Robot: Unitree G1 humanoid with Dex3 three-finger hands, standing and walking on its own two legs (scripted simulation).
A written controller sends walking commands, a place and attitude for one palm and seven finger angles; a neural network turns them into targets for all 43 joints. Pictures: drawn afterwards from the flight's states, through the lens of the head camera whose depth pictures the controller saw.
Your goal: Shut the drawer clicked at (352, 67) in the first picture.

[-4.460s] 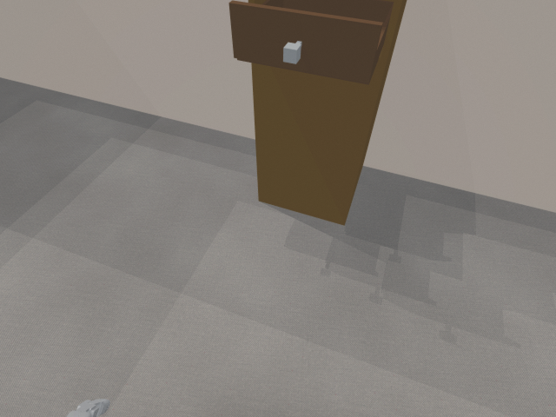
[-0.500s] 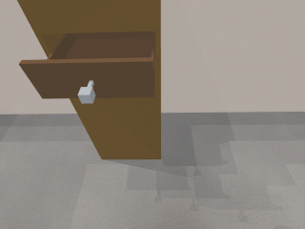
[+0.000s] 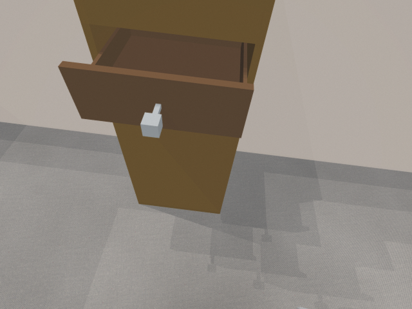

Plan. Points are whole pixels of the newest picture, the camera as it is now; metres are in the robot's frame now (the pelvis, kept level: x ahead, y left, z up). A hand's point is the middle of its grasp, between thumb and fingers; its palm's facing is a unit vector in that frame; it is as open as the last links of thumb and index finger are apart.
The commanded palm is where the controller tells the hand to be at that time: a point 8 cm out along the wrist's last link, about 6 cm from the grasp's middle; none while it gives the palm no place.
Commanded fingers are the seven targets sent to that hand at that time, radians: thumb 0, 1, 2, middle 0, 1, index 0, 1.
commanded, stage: come to a stop and stand still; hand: left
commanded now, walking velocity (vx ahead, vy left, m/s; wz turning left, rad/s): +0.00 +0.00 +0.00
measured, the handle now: (154, 118) +0.45 +0.16 +0.10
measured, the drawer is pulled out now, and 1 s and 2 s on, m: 0.17 0.17 0.17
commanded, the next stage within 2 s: look again from close up in 0.68 s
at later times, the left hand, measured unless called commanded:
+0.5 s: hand out of the picture -0.02 +0.15 -0.17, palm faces +0.01 -0.98 -0.19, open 7.3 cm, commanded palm none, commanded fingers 0.00 0.90 0.90 -0.20 -0.30 -0.20 -0.30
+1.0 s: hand out of the picture -0.02 +0.15 -0.18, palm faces +0.04 -0.98 -0.18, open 7.4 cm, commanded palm none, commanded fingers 0.00 0.90 0.90 -0.20 -0.30 -0.20 -0.30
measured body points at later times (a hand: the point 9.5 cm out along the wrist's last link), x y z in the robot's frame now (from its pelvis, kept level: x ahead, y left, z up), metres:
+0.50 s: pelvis -0.02 -0.02 +0.01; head -0.03 -0.02 +0.46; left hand -0.02 +0.20 -0.16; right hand -0.05 -0.25 -0.16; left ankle +0.02 +0.09 -0.74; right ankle -0.06 -0.14 -0.74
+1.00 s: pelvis -0.01 -0.01 -0.01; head +0.00 -0.02 +0.44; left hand -0.02 +0.20 -0.16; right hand -0.02 -0.22 -0.17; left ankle +0.02 +0.09 -0.74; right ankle -0.06 -0.13 -0.74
